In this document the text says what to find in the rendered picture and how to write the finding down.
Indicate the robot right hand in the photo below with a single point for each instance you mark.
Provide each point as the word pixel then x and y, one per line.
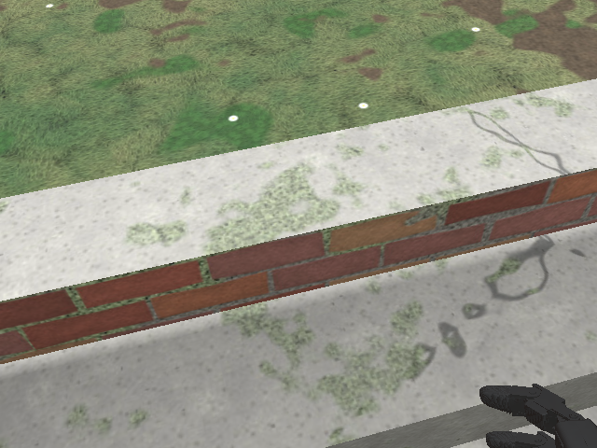
pixel 543 409

